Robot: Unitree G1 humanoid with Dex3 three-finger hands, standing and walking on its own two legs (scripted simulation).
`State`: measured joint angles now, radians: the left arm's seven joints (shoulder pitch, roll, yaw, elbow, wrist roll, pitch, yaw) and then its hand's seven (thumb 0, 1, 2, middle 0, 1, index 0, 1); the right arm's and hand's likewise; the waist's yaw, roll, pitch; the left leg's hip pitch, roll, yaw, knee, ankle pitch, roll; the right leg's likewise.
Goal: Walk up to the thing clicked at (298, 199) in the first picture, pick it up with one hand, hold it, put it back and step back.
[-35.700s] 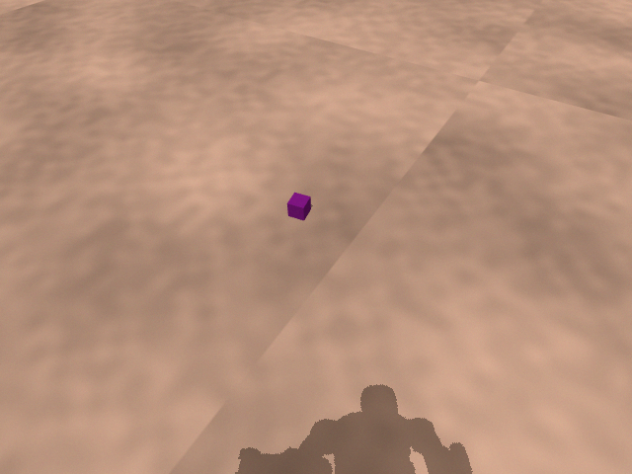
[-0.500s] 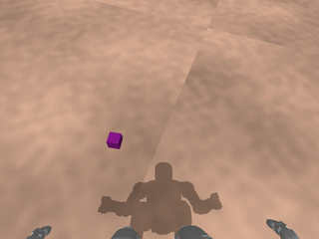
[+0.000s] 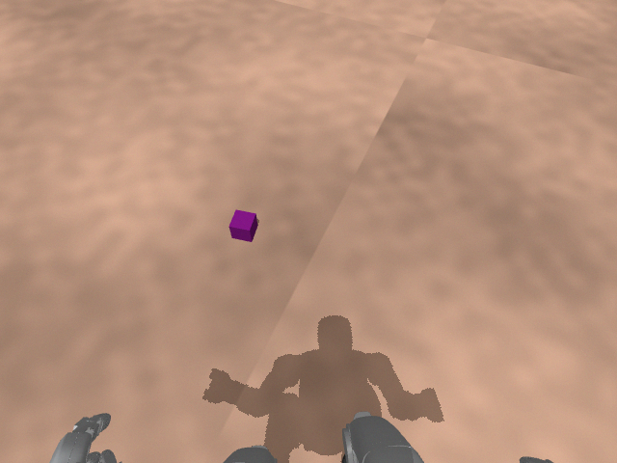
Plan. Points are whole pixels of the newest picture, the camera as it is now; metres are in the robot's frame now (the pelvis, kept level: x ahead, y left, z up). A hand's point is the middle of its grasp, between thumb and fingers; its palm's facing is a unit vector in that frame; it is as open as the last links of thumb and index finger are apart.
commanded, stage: step back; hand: left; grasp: from above
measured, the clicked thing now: (243, 226) +0.93 +0.23 -0.72
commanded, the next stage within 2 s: stand in 1.32 s
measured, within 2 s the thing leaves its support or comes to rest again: neither
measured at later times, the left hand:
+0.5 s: hand out of the picture -0.05 +0.26 -0.13, palm faces +0.00 -0.91 -0.41, open 7.4 cm
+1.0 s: hand out of the picture -0.01 +0.25 -0.14, palm faces +0.01 -0.93 -0.37, open 7.4 cm
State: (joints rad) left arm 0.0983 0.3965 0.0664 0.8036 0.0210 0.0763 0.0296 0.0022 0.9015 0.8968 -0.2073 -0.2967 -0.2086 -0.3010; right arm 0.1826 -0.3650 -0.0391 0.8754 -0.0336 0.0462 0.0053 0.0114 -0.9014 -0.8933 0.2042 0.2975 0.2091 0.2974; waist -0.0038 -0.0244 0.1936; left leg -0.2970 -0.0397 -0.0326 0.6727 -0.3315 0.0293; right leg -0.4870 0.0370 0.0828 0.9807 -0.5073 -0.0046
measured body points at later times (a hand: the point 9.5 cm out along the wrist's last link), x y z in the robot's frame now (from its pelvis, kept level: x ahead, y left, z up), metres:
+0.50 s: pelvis -0.11 -0.01 +0.01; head -0.09 -0.03 +0.46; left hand -0.05 +0.30 -0.10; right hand -0.06 -0.33 -0.12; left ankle -0.10 +0.11 -0.72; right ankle -0.12 -0.13 -0.72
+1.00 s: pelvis -0.09 -0.01 +0.01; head -0.07 -0.01 +0.46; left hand -0.01 +0.30 -0.11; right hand -0.02 -0.33 -0.12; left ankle -0.05 +0.12 -0.72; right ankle -0.09 -0.14 -0.72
